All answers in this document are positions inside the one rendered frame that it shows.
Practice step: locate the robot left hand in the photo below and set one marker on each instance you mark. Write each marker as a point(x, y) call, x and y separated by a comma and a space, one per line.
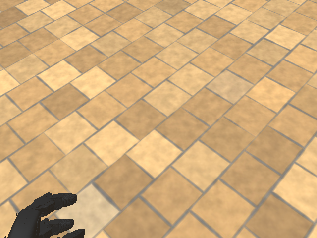
point(28, 222)

